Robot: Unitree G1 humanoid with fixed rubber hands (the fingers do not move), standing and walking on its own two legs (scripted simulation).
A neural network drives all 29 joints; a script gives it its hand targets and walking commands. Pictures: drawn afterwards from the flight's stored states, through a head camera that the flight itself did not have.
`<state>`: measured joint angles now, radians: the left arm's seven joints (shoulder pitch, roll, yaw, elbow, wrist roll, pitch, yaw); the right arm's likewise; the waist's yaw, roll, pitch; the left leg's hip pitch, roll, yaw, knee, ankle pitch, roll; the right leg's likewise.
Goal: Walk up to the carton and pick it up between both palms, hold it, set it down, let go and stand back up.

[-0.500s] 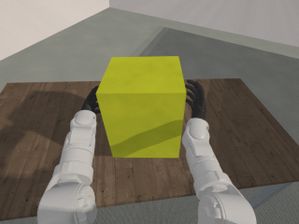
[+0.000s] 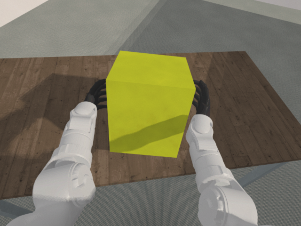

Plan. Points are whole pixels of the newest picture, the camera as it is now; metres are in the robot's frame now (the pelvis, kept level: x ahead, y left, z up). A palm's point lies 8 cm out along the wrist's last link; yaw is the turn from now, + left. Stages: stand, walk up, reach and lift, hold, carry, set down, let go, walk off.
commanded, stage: set down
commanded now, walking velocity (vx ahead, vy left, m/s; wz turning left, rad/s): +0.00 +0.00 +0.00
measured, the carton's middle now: (148, 104) +0.46 -0.07 +0.02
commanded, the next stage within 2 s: none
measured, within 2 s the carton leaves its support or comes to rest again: neither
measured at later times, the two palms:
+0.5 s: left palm (88, 98) +0.49 +0.11 +0.04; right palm (186, 112) +0.40 -0.17 +0.03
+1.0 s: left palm (95, 104) +0.48 +0.09 +0.02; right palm (191, 121) +0.37 -0.18 +0.03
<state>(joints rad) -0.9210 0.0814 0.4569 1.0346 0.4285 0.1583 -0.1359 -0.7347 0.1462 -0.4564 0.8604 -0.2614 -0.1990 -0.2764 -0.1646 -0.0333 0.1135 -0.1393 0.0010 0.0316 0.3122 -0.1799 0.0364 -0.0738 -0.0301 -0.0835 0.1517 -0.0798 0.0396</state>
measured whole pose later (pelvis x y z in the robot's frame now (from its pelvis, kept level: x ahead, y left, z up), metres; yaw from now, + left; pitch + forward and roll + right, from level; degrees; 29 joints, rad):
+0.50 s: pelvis +0.03 +0.00 +0.00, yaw +0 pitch +9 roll -2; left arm -0.95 0.10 0.44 1.09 0.43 0.03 -0.10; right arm -0.72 0.22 -0.59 0.92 -0.31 -0.30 -0.25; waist -0.14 -0.04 0.05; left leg -0.25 0.00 0.03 0.30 -0.20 0.02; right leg -0.20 -0.03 -0.08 0.17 -0.10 0.04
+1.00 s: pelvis +0.03 +0.01 +0.00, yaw +0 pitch +12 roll -2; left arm -0.90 0.06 0.44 1.14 0.42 -0.10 -0.02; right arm -0.65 0.21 -0.61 0.98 -0.34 -0.47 -0.28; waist -0.18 -0.07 -0.02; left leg -0.34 0.01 0.03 0.35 -0.21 0.01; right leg -0.27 -0.02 -0.09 0.17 -0.08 0.01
